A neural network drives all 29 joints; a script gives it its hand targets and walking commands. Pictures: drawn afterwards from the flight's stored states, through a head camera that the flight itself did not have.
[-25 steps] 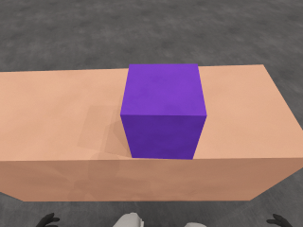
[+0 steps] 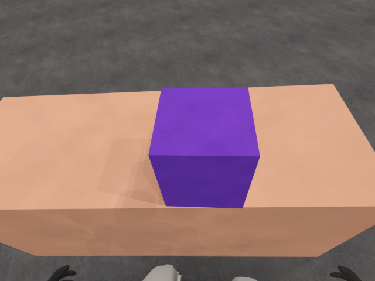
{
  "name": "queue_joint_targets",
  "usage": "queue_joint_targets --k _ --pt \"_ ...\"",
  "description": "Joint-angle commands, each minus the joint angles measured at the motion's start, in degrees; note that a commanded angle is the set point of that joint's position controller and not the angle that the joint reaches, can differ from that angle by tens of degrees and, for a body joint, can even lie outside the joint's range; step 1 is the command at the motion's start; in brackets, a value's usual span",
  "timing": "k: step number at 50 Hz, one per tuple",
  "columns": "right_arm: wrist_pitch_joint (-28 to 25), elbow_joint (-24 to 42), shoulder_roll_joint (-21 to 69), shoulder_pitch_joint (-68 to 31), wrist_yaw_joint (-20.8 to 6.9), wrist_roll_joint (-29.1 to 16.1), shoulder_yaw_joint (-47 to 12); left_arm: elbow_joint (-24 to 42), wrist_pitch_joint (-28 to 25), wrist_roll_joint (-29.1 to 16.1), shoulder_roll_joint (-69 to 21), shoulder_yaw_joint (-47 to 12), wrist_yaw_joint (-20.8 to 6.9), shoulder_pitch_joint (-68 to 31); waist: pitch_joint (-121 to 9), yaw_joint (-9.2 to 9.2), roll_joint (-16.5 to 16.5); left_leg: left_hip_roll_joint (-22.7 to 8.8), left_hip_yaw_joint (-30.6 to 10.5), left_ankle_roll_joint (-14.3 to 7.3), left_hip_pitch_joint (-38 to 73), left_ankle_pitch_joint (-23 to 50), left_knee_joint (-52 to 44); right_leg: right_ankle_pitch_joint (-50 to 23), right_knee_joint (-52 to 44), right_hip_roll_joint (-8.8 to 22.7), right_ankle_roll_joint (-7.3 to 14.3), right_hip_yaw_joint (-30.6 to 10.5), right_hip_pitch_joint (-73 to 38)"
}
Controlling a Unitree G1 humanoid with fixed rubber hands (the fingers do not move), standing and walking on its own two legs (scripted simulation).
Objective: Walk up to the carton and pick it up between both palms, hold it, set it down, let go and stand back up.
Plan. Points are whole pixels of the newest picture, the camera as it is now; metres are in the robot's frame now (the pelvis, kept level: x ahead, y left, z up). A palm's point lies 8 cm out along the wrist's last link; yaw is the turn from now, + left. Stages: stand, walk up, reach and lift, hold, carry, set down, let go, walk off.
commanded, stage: walk up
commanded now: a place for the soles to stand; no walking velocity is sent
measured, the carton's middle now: (203, 151) +0.41 +0.00 -0.01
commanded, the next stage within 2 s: reach and lift in 0.86 s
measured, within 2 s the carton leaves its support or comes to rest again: neither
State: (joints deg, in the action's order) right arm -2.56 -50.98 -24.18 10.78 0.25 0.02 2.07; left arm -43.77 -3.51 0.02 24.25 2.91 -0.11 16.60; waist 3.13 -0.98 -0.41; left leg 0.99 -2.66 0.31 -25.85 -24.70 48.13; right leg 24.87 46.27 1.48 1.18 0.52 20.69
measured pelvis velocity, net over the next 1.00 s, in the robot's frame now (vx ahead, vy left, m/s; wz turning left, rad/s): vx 0.01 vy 0.01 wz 0.00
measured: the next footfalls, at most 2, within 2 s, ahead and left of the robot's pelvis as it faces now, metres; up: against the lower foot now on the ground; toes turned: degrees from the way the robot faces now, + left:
none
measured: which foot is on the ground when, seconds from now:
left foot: down 0.00-1.00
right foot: down 0.00-1.00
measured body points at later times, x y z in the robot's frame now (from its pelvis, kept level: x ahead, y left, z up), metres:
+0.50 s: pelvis +0.00 +0.02 +0.00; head +0.02 +0.01 +0.45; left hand +0.10 +0.34 -0.09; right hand +0.12 -0.30 -0.10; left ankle +0.05 +0.15 -0.71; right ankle +0.01 -0.11 -0.71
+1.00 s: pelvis +0.01 +0.01 +0.00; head +0.03 +0.01 +0.45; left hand +0.13 +0.33 -0.10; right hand +0.15 -0.30 -0.10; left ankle +0.05 +0.15 -0.71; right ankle +0.01 -0.11 -0.71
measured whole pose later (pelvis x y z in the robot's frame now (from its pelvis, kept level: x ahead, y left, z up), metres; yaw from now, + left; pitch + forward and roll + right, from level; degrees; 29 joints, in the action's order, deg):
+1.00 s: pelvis +0.01 +0.01 +0.00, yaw +0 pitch -1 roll +1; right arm -14.6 -62.8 -21.5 2.6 -3.5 2.7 6.6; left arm -38.7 16.6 0.0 22.0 2.9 1.5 8.4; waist 3.5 -1.0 0.8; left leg 0.1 -1.7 1.6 -23.1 -18.6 42.9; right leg 23.9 45.8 1.7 0.1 0.4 20.6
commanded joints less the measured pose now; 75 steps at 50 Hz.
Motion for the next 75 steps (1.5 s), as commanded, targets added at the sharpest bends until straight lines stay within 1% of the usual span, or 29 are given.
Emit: queue_joint_targets --k 1,3,4,5,7,10,11,12,13,15,19,21,23,26,28,29,31,33,35,37,40,43,44,50,55,62,67,73,75 --pt "-2.1 2.7 -8.8 2.0 0.6 0.1 2.3 0.9 0.0 0.5 14.5 3.8 1.3 -1.0 -7.0 0.49 11.7 -0.9 6.4 -2.6 2.9 5.3 -12.6 -45.9 -9.8 12.4 8.0 -10.4 -14.4" --pt "-2.9 0.4 -12.7 8.3 1.4 0.9 3.3 3.1 0.3 0.0 10.7 2.4 1.1 -4.8 -10.3 3.71 1.3 -4.9 -6.9 -6.1 20.4 20.9 -18.2 -34.0 2.3 6.7 3.7 -5.6 -0.4" --pt "-3.1 0.7 -17.1 7.3 1.4 1.2 4.4 3.5 0.4 -0.3 8.7 2.2 0.9 -5.8 -9.3 3.57 -4.4 -14.1 -23.5 -11.3 24.8 26.5 -18.7 -15.5 11.1 -0.7 0.0 -0.7 12.3" --pt "-3.3 1.4 -16.9 6.9 1.2 1.1 4.3 3.3 1.4 0.0 8.6 2.3 1.1 -6.2 -6.3 3.28 -7.2 -21.1 -32.3 -17.2 20.2 27.1 -21.6 12.1 9.8 -0.3 -0.9 -1.9 14.8" --pt "-2.5 2.4 -17.6 2.0 1.0 1.4 4.1 2.9 1.5 0.4 10.7 3.0 0.6 -4.7 -2.5 1.41 -5.6 -18.3 -31.6 -16.9 12.2 6.7 -26.3 14.0 8.2 0.3 0.5 -3.6 11.2" --pt "-1.3 3.6 -14.0 -4.2 0.5 1.7 3.1 0.0 0.1 1.1 9.4 3.3 -0.1 2.4 -2.7 -2.78 -10.0 -11.0 -16.1 -9.8 1.8 7.3 -19.6 1.8 -14.2 -0.3 2.0 -1.0 -5.2" --pt "-0.9 4.5 -10.5 -6.1 0.0 0.9 2.3 -1.3 -0.8 2.4 11.8 3.6 0.4 5.6 -3.6 -4.03 -1.2 -6.7 -11.4 -6.1 -4.0 5.3 -10.8 2.4 -21.2 3.9 3.5 -9.3 -9.9" --pt "-0.7 5.1 -6.8 -5.5 0.0 0.3 0.9 -1.3 -1.3 2.8 16.0 4.6 0.7 3.7 -0.6 -3.28 12.6 2.0 -0.8 -2.2 -13.3 1.0 3.4 9.0 -29.5 13.2 7.1 -27.1 -13.0" --pt "-0.3 5.2 -9.8 -5.8 0.4 1.2 1.8 -1.6 -1.5 2.2 18.3 5.5 0.7 5.0 0.3 -4.15 8.4 1.3 -0.5 -1.4 -15.0 -8.8 4.3 7.9 -31.6 19.9 9.5 -33.4 -12.4" --pt "-1.0 3.8 -11.4 -2.8 0.3 0.6 1.8 0.4 -1.3 1.4 15.5 4.6 0.7 -0.1 1.6 -1.83 6.6 -1.3 -0.2 -0.8 -11.2 -7.7 3.0 -8.0 -25.6 19.1 13.6 -27.9 -12.0" --pt "-2.4 0.6 -9.8 3.9 0.2 0.5 2.5 1.5 -0.2 1.0 12.8 2.8 0.4 -5.4 -5.7 2.94 8.4 -0.9 3.7 -2.4 11.7 7.7 -16.3 -24.3 -12.8 10.4 6.2 -9.1 -4.1" --pt "-3.3 0.9 -15.8 3.4 0.9 1.4 3.5 2.4 0.2 -0.4 8.5 2.0 0.2 -5.5 -7.8 1.42 -3.4 -11.8 -21.6 -8.4 17.8 18.5 -20.8 -15.9 3.0 0.6 0.2 -1.6 5.9" --pt "-2.9 1.7 -17.5 2.9 0.6 1.2 3.8 1.6 0.8 0.0 9.5 2.5 0.5 -5.0 -4.6 0.94 -5.5 -17.7 -29.1 -15.9 15.9 14.8 -22.7 10.9 2.9 -0.6 0.4 -1.6 9.4" --pt "-1.4 3.5 -14.1 -4.6 0.2 1.3 2.8 -0.8 0.1 1.2 9.7 2.7 0.5 2.5 -4.1 -2.77 -7.2 -12.3 -19.2 -10.7 4.2 5.1 -19.5 4.0 -12.7 0.6 2.2 -3.1 -2.9" --pt "-1.0 4.7 -8.3 -6.5 -0.1 0.5 1.3 -1.3 -1.3 2.5 14.6 4.0 0.6 4.4 -1.9 -3.41 8.3 -1.0 -2.1 -2.5 -10.3 4.2 -1.3 6.3 -27.2 12.2 7.3 -23.5 -12.4" --pt "-0.9 5.2 -8.7 -5.6 -0.1 0.8 1.4 -1.1 -1.4 2.1 17.4 4.8 0.4 2.9 -0.8 -2.96 9.6 0.8 2.3 -1.5 -12.2 -5.6 1.3 4.5 -28.2 18.6 11.1 -30.6 -12.2" --pt "-1.4 3.6 -10.8 -2.6 -0.1 0.9 2.0 0.0 -1.0 1.7 16.1 4.2 0.4 -0.5 -1.7 -1.29 5.7 -1.3 2.2 -1.5 -5.8 -8.2 -2.2 -8.8 -23.3 17.7 12.3 -24.7 -10.8" --pt "-2.4 2.0 -9.8 0.8 0.0 0.7 2.2 0.4 -0.5 1.4 13.4 2.9 0.4 -4.0 -4.8 1.94 6.4 -1.4 3.1 -2.7 6.9 7.6 -14.3 -26.0 -14.3 11.5 7.5 -11.6 -6.2" --pt "-3.5 1.6 -14.2 2.9 0.5 1.2 3.4 1.9 -0.1 0.2 9.3 2.2 0.1 -4.9 -11.2 1.37 -0.7 -9.6 -14.3 -7.3 17.7 23.8 -16.8 -19.6 -1.3 2.3 1.1 -2.7 0.9" --pt "-3.0 2.4 -16.3 1.4 0.2 1.1 3.4 1.8 0.6 0.4 9.5 2.3 0.5 -3.4 -7.7 0.58 -6.3 -16.3 -23.5 -13.3 16.0 18.6 -18.6 3.2 -0.7 -0.2 0.1 -0.6 6.1" --pt "-1.7 3.3 -12.4 -3.8 0.0 1.0 2.7 -0.5 -0.1 1.1 10.9 2.5 0.5 0.6 -4.1 -1.53 -3.5 -11.4 -17.7 -9.7 4.5 6.7 -17.2 3.2 -12.1 1.9 2.4 -5.0 -1.9" --pt "-1.0 4.0 -8.4 -6.2 -0.4 0.7 1.7 -0.1 -1.2 2.1 15.2 3.7 0.4 1.1 -2.5 -1.39 6.3 0.7 -0.1 -2.3 -6.1 1.7 -3.1 4.7 -26.4 13.6 8.9 -24.9 -8.8" --pt "-12.2 -13.4 -1.3 -19.4 -1.3 9.6 8.4 9.5 12.7 2.6 10.5 3.6 2.3 -19.0 1.6 3.20 -0.6 -1.9 6.4 1.4 0.7 0.0 -9.9 5.0 -9.0 -0.9 -0.1 3.4 13.4" --pt "-15.3 -7.7 -6.4 -12.0 -3.8 6.4 12.1 21.5 23.3 3.3 5.7 2.7 2.7 -19.8 -3.8 2.36 2.0 -3.4 6.7 0.8 11.0 6.9 -12.1 -8.4 -10.9 -1.4 1.4 4.9 2.4" --pt "-15.1 -1.0 -5.7 -7.0 -2.3 3.8 9.8 20.4 22.2 5.9 6.0 6.2 1.7 -12.6 -7.0 2.15 7.4 -0.8 5.8 0.1 18.2 17.5 -12.9 -23.7 -13.6 -1.6 -1.6 3.7 -2.0" --pt "-16.5 2.9 -2.1 -3.9 -2.2 0.6 6.4 22.8 17.8 4.8 3.4 8.0 1.1 -10.2 -9.8 0.25 5.8 0.4 5.2 0.7 20.6 24.8 -16.6 -29.7 -17.6 -1.8 -2.8 2.3 -7.8" --pt "-17.8 5.8 -0.1 -1.8 -2.9 -1.2 4.9 24.8 14.4 4.2 1.5 7.3 1.6 -8.9 -8.6 -0.59 0.4 0.3 5.1 1.9 21.9 24.0 -19.9 -24.5 -20.6 -1.9 -1.7 1.8 -9.6" --pt "-17.0 15.1 2.9 -2.1 -1.9 0.4 5.3 22.5 11.2 1.0 0.6 6.2 1.7 -10.1 -3.7 -0.86 5.0 0.8 6.8 0.4 20.6 14.9 -23.4 -14.9 -24.2 -2.2 -2.1 0.4 -7.4" --pt "-16.0 14.5 3.8 -2.4 -2.1 0.0 5.4 23.9 10.6 1.4 0.4 5.3 2.2 -11.6 -2.3 -0.81 1.0 0.9 6.9 0.5 20.0 11.7 -25.0 -9.7 -25.2 -2.1 -1.2 0.0 -6.8"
